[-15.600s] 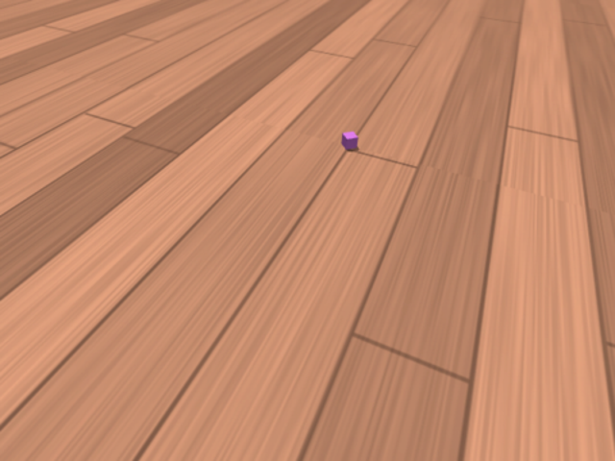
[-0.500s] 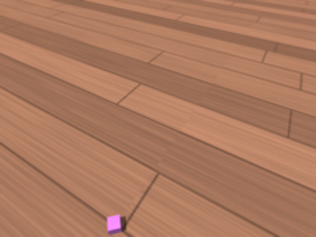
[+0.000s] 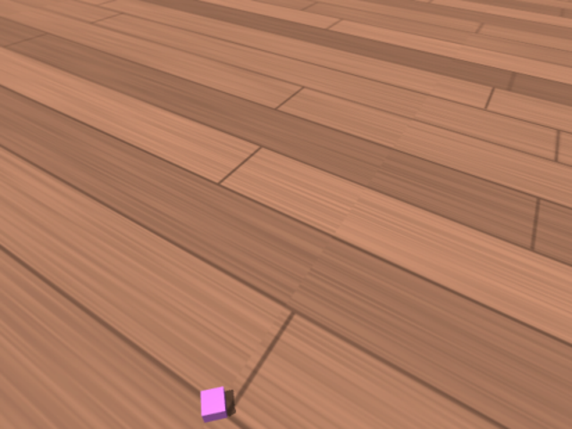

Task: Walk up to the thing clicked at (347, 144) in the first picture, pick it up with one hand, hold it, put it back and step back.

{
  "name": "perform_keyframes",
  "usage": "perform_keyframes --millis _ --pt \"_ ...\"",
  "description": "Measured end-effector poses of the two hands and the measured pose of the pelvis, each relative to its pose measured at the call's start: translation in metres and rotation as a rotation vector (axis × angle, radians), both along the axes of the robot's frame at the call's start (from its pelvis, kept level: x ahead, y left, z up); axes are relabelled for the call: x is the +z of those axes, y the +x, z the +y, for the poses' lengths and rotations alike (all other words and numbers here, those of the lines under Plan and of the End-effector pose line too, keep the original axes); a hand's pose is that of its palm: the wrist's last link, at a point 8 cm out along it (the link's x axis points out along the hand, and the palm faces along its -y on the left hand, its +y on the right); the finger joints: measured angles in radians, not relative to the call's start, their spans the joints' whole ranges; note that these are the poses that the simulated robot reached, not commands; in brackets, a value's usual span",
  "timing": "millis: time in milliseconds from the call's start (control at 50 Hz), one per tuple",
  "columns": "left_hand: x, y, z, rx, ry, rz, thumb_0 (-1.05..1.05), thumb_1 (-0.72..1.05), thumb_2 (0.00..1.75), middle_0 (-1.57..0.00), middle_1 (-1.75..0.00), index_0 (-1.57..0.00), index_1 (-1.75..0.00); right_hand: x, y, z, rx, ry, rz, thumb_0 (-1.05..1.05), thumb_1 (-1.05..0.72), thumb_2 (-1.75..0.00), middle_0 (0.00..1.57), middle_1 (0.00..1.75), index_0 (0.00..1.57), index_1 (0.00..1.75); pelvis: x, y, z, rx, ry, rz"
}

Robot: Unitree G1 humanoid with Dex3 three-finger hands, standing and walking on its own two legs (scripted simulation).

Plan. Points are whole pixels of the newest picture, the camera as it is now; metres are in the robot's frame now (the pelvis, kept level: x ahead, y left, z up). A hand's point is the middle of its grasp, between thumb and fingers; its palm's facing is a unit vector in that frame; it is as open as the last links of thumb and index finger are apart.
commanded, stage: stand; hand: left
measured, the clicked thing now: (214, 404) +0.40 +0.21 -0.74
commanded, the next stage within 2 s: walk up in 0.92 s
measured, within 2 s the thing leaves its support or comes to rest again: neither
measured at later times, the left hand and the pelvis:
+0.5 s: hand out of the picture +0.07 +0.25 -0.16, palm faces -0.02 -0.95 -0.32, open 7.4 cm; pelvis +0.01 +0.00 +0.00, yaw +0 degrees
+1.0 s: hand out of the picture +0.06 +0.26 -0.16, palm faces -0.02 -0.94 -0.35, open 7.4 cm; pelvis +0.00 +0.00 +0.00, yaw +1 degrees
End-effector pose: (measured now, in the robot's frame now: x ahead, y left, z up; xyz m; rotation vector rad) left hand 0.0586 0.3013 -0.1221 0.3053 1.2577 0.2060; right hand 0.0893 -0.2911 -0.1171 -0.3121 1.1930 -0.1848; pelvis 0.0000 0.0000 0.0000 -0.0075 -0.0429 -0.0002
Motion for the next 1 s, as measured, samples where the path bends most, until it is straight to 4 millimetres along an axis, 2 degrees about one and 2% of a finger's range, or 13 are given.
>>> perform_keyframes --millis 200,440,680,920,1000 --pt "-0.002 -0.011 -0.001 0.014 0.001 0.028 0.01 0.9 0.9 -0.21 -0.3 -0.2 -0.3 -0.001 0.001 -0.001 -0.005 0.001 0.014 0.0 -0.91 -0.9 0.21 0.3 0.2 0.3 0.0 0.003 -0.001 0.003 0.0 -0.001" --pt "-0.004 0.003 -0.006 -0.005 -0.017 0.003 0.01 0.9 0.9 -0.21 -0.3 -0.2 -0.3 0.002 -0.002 -0.004 -0.013 -0.013 0.025 0.0 -0.91 -0.9 0.21 0.3 0.2 0.3 0.0 0.006 0.0 0.004 -0.001 0.001" --pt "-0.002 0.012 -0.001 -0.015 -0.011 -0.018 0.01 0.9 0.9 -0.21 -0.3 -0.2 -0.3 0.003 -0.005 -0.002 -0.02 -0.015 0.025 0.0 -0.91 -0.9 0.21 0.3 0.2 0.3 0.0 0.007 0.003 0.004 -0.001 -0.002" --pt "-0.002 0.003 0.004 -0.005 -0.003 0.017 0.01 0.9 0.9 -0.21 -0.3 -0.2 -0.3 0.0 -0.008 0.0 -0.019 -0.013 0.051 0.0 -0.91 -0.9 0.21 0.3 0.2 0.3 0.001 0.01 0.005 0.009 0.003 0.008" --pt "-0.004 -0.001 0.007 0.009 0.015 0.03 0.01 0.9 0.9 -0.21 -0.3 -0.2 -0.3 -0.003 -0.007 -0.005 -0.026 -0.015 0.051 0.0 -0.91 -0.9 0.21 0.3 0.2 0.3 -0.003 -0.002 0.002 0.013 0.004 0.019"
